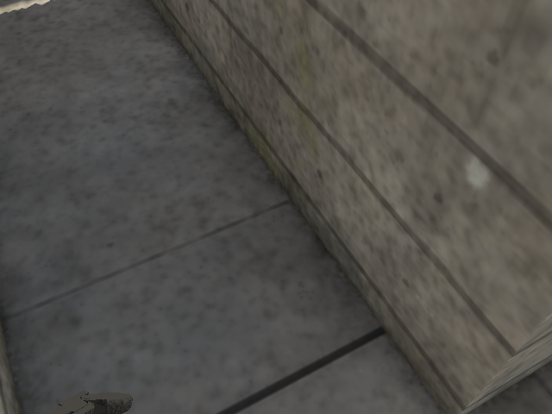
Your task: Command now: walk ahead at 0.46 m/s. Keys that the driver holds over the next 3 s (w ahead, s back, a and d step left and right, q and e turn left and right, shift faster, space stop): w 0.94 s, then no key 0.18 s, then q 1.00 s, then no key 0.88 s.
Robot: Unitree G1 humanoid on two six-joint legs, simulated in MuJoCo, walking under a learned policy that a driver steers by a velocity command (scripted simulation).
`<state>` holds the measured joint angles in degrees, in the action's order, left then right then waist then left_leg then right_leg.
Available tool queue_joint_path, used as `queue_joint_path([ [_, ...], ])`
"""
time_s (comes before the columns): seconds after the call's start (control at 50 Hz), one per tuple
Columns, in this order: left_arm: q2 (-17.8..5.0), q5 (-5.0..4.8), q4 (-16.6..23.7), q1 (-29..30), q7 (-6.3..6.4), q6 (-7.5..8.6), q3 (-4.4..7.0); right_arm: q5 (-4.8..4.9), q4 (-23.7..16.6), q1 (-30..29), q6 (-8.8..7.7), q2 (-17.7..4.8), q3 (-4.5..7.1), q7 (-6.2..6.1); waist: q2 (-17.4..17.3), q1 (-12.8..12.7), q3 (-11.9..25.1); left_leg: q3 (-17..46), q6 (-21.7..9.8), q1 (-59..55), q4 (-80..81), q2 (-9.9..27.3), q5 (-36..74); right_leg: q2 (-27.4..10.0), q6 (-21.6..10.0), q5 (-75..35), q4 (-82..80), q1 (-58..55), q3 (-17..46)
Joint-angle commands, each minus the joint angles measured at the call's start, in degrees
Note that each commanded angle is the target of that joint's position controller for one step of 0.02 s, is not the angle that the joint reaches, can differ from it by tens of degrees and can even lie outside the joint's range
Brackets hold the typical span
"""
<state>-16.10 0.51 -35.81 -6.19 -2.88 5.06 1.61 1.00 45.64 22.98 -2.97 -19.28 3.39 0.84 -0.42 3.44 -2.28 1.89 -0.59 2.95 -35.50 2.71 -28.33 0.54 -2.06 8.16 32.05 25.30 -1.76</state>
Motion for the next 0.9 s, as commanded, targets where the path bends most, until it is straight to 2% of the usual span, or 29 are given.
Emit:
queue_joint_path([
  [0.02, -13.1, 0.99, -2.0, -24.5, 1.13, 0.29, 4.23, 1.22, -7.1, -2.3, -3.74, -5.2, 0.04, 0.26, 13.7, -11.3, 16.9, 8.6, -2.2, 39.8, -38.4, -4.4, -6.8, -21.9, -16.0, 26.5, -18.0, -42.3, 48.2],
  [0.04, -11.4, 0.33, -2.1, -20.0, 1.99, 0.66, 3.61, 2.53, -8.0, -6.5, -4.08, -8.0, 0.71, 0.18, 10.4, -10.3, 9.9, 6.8, -2.8, 44.0, -39.4, -1.1, -1.0, -21.7, -14.0, 27.6, -19.5, -37.9, 41.1],
  [0.06, -10.3, 0.03, -1.7, -16.4, 2.48, 0.76, 3.26, 1.8, -9.0, -9.7, -3.98, -7.8, 0.26, 0.0, 6.1, -9.2, 6.1, 4.6, -3.2, 42.5, -36.8, 1.8, 5.0, -19.5, -12.0, 20.6, -19.9, -32.0, 34.2],
  [0.08, -8.6, 0.45, -1.5, -13.8, 2.96, 0.7, 2.65, 0.08, -9.1, -11.0, -3.55, -7.1, 0.23, 0.02, 4.6, -7.7, 3.7, 4.5, -3.0, 40.9, -33.6, 3.3, 10.0, -17.4, -11.2, 14.7, -20.8, -27.1, 29.8],
  [0.1, -7.3, 1.01, -1.4, -12.5, 3.28, 0.83, 2.16, -0.45, -8.9, -10.5, -2.97, -6.6, 0.32, 0.14, 5.0, -6.1, 3.1, 5.0, -2.7, 37.9, -31.9, 4.6, 13.3, -15.9, -10.5, 10.0, -22.0, -23.1, 26.4],
  [0.14, -7.1, 1.31, -2.2, -13.3, 3.55, 0.8, 2.1, -0.38, -8.2, -8.8, -2.05, -4.7, 0.27, 0.13, 4.5, -5.1, 2.9, 4.4, -1.4, 35.9, -30.1, 4.8, 16.3, -14.4, -10.9, 7.3, -24.0, -19.4, 21.7],
  [0.16, -7.3, 0.87, -2.9, -13.6, 3.67, 0.79, 2.12, -0.47, -8.6, -9.8, -1.65, -3.8, 0.04, 0.03, 4.5, -4.6, 1.1, 4.0, -0.6, 36.9, -28.0, 5.0, 17.3, -14.1, -10.8, 6.5, -25.2, -17.4, 19.2],
  [0.18, -6.9, -0.3, -3.2, -12.5, 3.74, 1.09, 1.82, -0.88, -9.6, -12.1, -0.92, -3.0, -0.44, 0.29, 5.3, -3.6, -1.0, 3.2, 0.4, 38.2, -25.3, 4.7, 19.1, -13.4, -10.9, 2.7, -26.0, -15.6, 16.8],
  [0.2, -7.7, -0.89, -4.4, -14.0, 4.22, 1.35, 2.12, -1.31, -10.7, -15.0, -0.78, -1.7, -1.03, 0.2, 4.3, -4.1, -1.9, 2.2, 1.6, 39.1, -22.8, 4.6, 21.1, -13.2, -10.9, -0.9, -26.4, -14.8, 14.8],
  [0.26, -8.9, -1.05, -6.0, -15.9, 5.01, 1.56, 2.45, -1.77, -11.8, -20.7, -1.52, -0.5, -1.77, 1.0, 4.4, -5.5, -2.5, -0.7, 3.2, 33.6, -8.1, 2.2, 33.9, -9.6, -8.6, -4.5, -26.8, -11.7, 7.4],
  [0.3, -10.5, -1.49, -7.3, -18.0, 5.31, 1.78, 2.97, -1.1, -11.8, -24.1, -2.11, -0.7, -1.71, 1.44, 4.3, -6.6, -2.0, -1.5, 3.6, 28.6, -1.8, 0.5, 38.2, -10.2, -7.3, -2.8, -27.0, -12.1, 6.7],
  [0.32, -10.8, -2.03, -7.2, -18.6, 5.55, 1.42, 3.28, -0.32, -12.6, -25.8, -2.43, 0.0, -1.79, 1.77, 6.0, -6.7, -2.6, -0.8, 3.1, 28.4, 0.9, 0.6, 37.7, -10.7, -6.7, -1.8, -27.4, -14.0, 7.2],
  [0.36, -11.1, -2.2, -8.0, -18.8, 5.67, 0.93, 3.66, -0.09, -13.1, -27.3, -2.74, -1.3, -1.31, 2.21, 6.4, -6.3, -3.1, 0.5, 1.3, 29.9, 4.7, 0.5, 35.3, -13.2, -5.7, -2.5, -25.6, -19.9, 7.8],
  [0.42, -12.0, -2.42, -8.3, -17.6, 4.9, 0.49, 4.41, -0.55, -12.9, -23.8, -2.32, -4.0, -0.06, 1.97, 8.0, -3.7, -0.3, 0.1, -2.3, 26.5, 5.6, -0.7, 26.5, -15.5, -4.7, -14.3, -18.5, -25.9, 8.4],
  [0.44, -14.6, -2.64, -7.3, -15.8, 5.64, 0.77, 5.69, -2.5, -12.0, -18.5, -1.32, -3.9, 0.12, 2.76, 4.0, -2.1, -2.2, -0.9, -3.4, 24.4, 8.1, -2.2, 25.1, -17.4, -3.9, -30.6, -14.3, -25.2, 10.2],
  [0.46, -14.9, -2.08, -7.5, -15.1, 5.99, 0.14, 5.61, -2.93, -10.6, -12.6, -0.98, -5.1, 1.12, 2.7, 3.7, 0.6, 2.9, -2.1, -4.8, 17.6, 11.3, -3.9, 26.9, -15.5, -3.1, -38.0, -6.2, -27.4, 8.3],
  [0.48, -13.5, -1.37, -7.0, -16.4, 6.25, -0.04, 4.95, -3.09, -9.3, -5.9, -0.17, -7.4, 2.18, 2.51, 3.3, 2.9, 10.5, -1.9, -7.0, 4.3, 9.8, -2.9, 33.9, -13.0, -2.2, -38.6, 4.4, -24.0, 6.5],
  [0.5, -9.1, -0.69, -6.4, -23.3, 5.55, 0.8, 3.39, -3.47, -8.6, -1.3, 0.94, -12.2, 3.79, 2.1, -8.0, 1.9, 20.2, 12.1, -15.1, -24.4, 4.9, 6.4, 36.1, -7.2, 1.4, -20.7, 23.8, 1.3, 3.7],
  [0.52, -6.6, 0.32, -6.0, -22.1, 5.43, 1.61, 1.81, -0.93, -8.0, 2.3, 2.21, -9.5, 3.16, 1.86, -15.9, 4.4, 24.9, 28.1, -20.4, -28.3, 12.5, 13.6, 31.6, 0.6, 3.6, 26.3, 44.6, 13.5, 2.6],
  [0.54, -8.5, -1.08, -5.9, -20.1, 4.95, 2.13, 2.52, 0.28, -7.8, 0.8, 2.26, -7.4, 2.11, 1.47, -10.6, 3.1, 20.4, 28.0, -19.0, -22.7, 14.6, 13.0, 22.9, -2.6, 1.8, 24.6, 50.3, 18.6, 6.3],
  [0.56, -8.7, -0.92, -5.2, -16.3, 5.11, 2.18, 2.36, -0.18, -8.5, -2.5, 2.05, -6.4, 1.82, 1.09, -5.1, 1.7, 15.1, 23.2, -16.6, -14.4, 16.3, 11.3, 19.7, -4.8, 1.4, 18.1, 48.0, 18.0, 5.3],
  [0.58, -8.4, 0.39, -4.2, -12.1, 5.5, 1.99, 2.42, -0.53, -8.6, -6.1, 1.85, -5.2, 1.52, 0.92, -1.5, -0.4, 9.3, 19.5, -15.3, -5.3, 19.2, 9.4, 22.2, -6.4, 1.8, 13.2, 42.7, 16.7, 4.3],
  [0.6, -8.4, 1.25, -3.8, -10.8, 6.18, 1.56, 2.65, -1.2, -9.2, -7.9, 1.51, -3.4, 1.0, 0.89, -1.7, -1.8, 6.9, 18.2, -14.5, 0.5, 21.5, 8.6, 27.4, -8.2, 2.3, 11.3, 40.1, 13.8, 4.6],
  [0.64, -7.6, 0.25, -4.9, -12.5, 6.99, 0.92, 2.71, -1.5, -9.0, -8.3, 1.0, -3.0, 1.36, 0.53, -3.2, -3.4, 6.5, 16.3, -14.5, 3.8, 24.6, 7.4, 28.6, -9.4, 2.7, 10.6, 37.0, 10.4, 4.8],
  [0.68, -6.8, -0.03, -4.1, -10.2, 6.7, 0.41, 2.59, -0.66, -8.9, -7.8, 0.61, -3.3, 1.58, 0.26, -1.3, -3.8, 4.2, 14.4, -13.9, 5.3, 26.5, 7.0, 30.4, -9.8, 2.9, 9.5, 32.6, 11.1, 3.8],
  [0.8, -6.0, -0.84, -2.0, 0.1, 5.61, 0.88, 1.76, -1.28, -8.8, -3.8, 1.59, -4.9, 2.26, -0.39, -0.9, 0.7, 0.2, 5.6, -8.9, 7.4, 28.9, 1.0, 31.4, -6.8, 2.3, -7.0, 9.8, 4.8, 0.5],
  [0.84, -6.3, -1.09, -1.2, 3.0, 5.38, 1.01, 1.48, -0.75, -8.2, -1.2, 1.99, -4.9, 2.36, -0.1, -1.3, 2.2, -1.0, 6.3, -9.2, 4.7, 28.4, 1.4, 32.0, -5.5, 1.8, -7.3, 6.7, 4.3, -0.1],
  [0.86, -7.0, -1.04, -2.1, 2.2, 5.75, 1.15, 1.38, -1.42, -7.9, 0.6, 2.37, -4.3, 2.23, 0.06, -2.2, 2.5, -0.7, 6.7, -9.2, 1.3, 26.6, 1.5, 32.8, -5.4, 1.6, -4.8, 5.3, 5.1, 0.3],
  [0.9, -7.6, -0.61, -1.9, 2.9, 5.95, 1.26, 1.1, -0.75, -7.3, 2.8, 3.01, -3.9, 2.39, 0.58, -0.5, 3.1, -1.0, 8.1, -9.8, -5.2, 24.5, 2.7, 37.2, -4.9, 0.1, -1.0, 1.7, 6.6, -0.4],
])
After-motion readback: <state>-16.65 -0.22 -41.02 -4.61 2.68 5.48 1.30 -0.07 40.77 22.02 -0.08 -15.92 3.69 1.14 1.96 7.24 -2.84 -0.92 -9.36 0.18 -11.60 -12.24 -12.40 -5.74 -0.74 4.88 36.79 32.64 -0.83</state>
